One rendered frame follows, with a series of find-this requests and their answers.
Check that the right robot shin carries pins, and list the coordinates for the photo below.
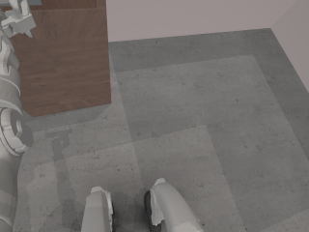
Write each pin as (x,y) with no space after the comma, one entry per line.
(157,216)

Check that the right robot foot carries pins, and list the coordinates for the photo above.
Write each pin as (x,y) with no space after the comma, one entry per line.
(148,209)

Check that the left robot upper arm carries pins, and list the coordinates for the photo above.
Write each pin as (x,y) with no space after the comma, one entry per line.
(16,138)

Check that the robot left hand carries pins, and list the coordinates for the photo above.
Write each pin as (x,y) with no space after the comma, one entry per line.
(17,20)

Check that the drawer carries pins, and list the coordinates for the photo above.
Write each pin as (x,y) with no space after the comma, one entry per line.
(59,5)

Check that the cabinet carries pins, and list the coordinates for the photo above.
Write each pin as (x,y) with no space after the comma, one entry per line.
(65,66)

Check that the left robot forearm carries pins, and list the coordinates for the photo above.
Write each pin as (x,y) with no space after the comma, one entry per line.
(10,81)

